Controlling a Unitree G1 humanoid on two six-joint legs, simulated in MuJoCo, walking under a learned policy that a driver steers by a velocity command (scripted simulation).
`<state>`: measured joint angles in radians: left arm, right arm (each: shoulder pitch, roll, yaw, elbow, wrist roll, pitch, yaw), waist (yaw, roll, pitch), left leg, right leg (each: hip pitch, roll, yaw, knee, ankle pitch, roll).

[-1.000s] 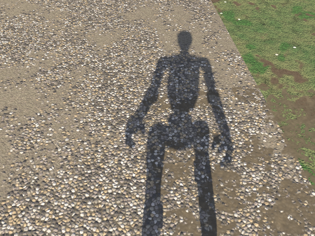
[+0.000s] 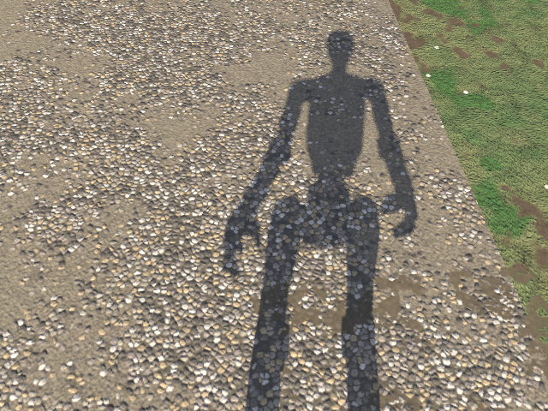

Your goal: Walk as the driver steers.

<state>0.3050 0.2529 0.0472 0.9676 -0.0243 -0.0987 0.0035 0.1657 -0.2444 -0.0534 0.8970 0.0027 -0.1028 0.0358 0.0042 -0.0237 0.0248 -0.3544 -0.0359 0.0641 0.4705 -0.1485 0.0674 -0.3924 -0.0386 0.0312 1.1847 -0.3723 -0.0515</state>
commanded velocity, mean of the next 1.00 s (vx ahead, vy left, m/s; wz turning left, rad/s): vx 0.45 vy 0.00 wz -0.06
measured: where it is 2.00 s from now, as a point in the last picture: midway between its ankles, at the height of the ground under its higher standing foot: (296, 371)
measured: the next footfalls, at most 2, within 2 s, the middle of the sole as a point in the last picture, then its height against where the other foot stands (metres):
right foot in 0.44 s outside the picture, level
left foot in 0.96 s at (253, 324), level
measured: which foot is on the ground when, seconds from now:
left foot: down 0.00-0.46, up 0.48-0.94, down 0.96-1.00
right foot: up 0.00-0.42, down 0.44-0.96, up 0.98-1.00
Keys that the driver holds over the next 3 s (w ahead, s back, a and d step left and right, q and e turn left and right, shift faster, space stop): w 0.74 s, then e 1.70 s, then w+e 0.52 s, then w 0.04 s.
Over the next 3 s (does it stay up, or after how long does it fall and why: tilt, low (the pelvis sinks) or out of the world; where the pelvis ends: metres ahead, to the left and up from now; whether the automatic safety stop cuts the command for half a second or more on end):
stays up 0.62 -0.19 0.01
